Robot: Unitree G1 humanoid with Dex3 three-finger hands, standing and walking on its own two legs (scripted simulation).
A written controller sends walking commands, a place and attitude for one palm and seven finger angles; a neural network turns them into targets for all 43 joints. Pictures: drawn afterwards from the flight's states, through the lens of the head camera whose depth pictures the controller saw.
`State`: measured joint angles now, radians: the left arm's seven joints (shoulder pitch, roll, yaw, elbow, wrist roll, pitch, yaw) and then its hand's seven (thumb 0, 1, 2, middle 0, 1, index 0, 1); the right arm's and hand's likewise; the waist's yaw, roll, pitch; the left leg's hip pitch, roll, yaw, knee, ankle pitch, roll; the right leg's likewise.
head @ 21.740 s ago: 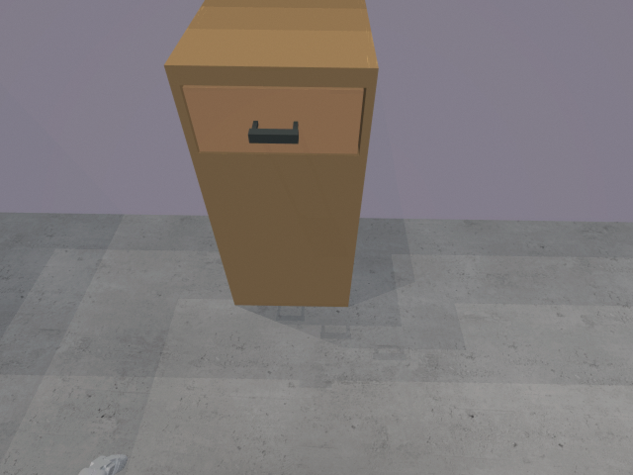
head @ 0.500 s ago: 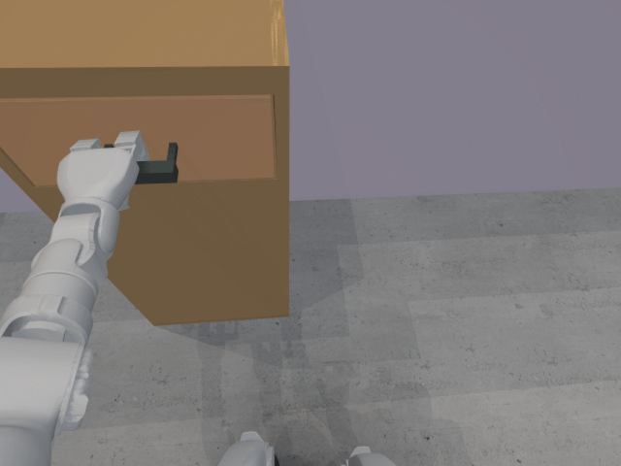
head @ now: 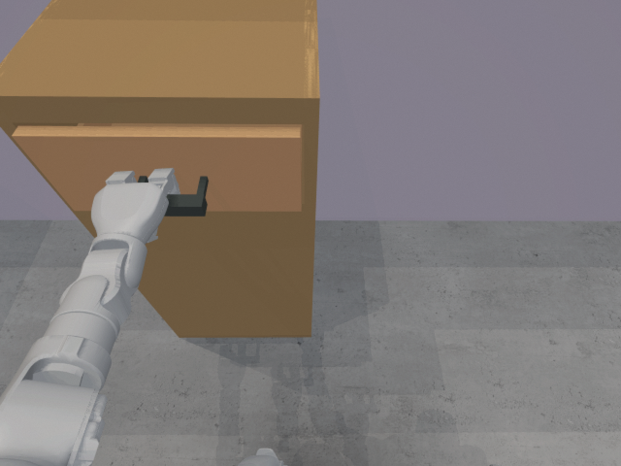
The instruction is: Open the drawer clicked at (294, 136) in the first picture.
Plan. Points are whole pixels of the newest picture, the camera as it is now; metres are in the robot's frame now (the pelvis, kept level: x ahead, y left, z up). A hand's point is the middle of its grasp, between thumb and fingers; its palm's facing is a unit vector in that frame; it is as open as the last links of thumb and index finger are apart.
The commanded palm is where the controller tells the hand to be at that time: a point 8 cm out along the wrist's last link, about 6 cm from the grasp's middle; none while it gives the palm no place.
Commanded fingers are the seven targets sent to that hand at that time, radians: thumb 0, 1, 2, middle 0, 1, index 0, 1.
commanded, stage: pull the drawer open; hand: left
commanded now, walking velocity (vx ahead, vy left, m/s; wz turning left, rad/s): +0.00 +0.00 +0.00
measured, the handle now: (170, 194) +0.47 +0.22 +0.05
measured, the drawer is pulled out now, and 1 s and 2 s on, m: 0.02 0.17 0.30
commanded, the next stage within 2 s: open the thumb to release the handle in 1.80 s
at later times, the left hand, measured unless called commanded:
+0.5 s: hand (142, 250) +0.39 +0.25 +0.02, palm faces -0.02 -0.07 -1.00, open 5.3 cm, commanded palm +0.35 +0.25 +0.07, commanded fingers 0.00 0.90 0.90 -0.40 -1.35 -0.40 -1.35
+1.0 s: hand (120, 336) +0.27 +0.24 +0.02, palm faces +0.00 -0.09 -1.00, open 5.2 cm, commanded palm +0.23 +0.24 +0.07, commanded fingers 0.00 0.90 0.90 -0.40 -1.35 -0.40 -1.35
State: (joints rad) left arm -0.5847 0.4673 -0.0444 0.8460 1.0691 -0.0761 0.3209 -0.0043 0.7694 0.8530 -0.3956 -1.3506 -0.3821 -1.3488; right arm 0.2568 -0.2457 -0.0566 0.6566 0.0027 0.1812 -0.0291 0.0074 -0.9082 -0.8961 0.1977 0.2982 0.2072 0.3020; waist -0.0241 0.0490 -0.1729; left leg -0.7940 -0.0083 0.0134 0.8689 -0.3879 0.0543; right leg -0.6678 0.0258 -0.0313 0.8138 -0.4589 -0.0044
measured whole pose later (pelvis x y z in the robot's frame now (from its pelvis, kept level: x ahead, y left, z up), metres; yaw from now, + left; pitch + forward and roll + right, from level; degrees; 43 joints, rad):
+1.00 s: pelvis +0.00 -0.01 +0.01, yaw +0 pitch +11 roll -1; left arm 0.12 0.40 -0.03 0.17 1.01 0.00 0.31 0.00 0.79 0.84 -0.36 -1.35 -0.41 -1.35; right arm 0.12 -0.23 -0.02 0.57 -0.01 0.14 -0.01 0.01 -0.91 -0.90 0.20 0.30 0.21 0.30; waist 0.05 0.06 -0.15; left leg -0.62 -0.01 0.02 0.82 -0.39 0.04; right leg -0.51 0.02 -0.02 0.79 -0.47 -0.02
